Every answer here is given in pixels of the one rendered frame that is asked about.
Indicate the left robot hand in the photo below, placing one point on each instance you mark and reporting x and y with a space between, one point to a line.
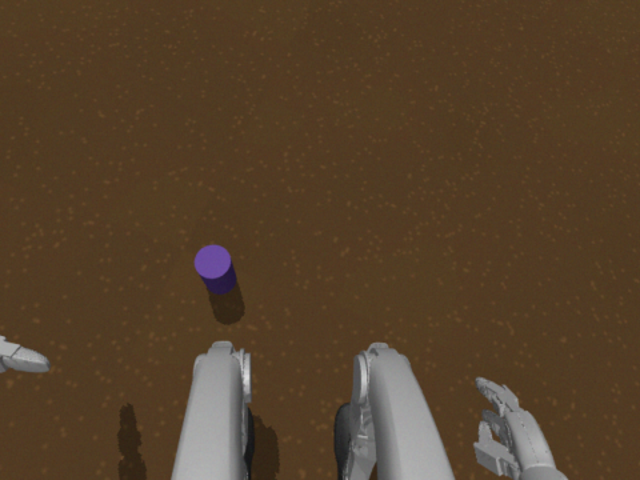
20 358

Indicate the right robot hand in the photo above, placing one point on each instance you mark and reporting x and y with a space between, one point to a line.
518 431

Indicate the right robot foot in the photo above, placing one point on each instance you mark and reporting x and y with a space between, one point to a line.
342 439

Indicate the can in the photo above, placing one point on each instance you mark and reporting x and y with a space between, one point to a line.
214 265

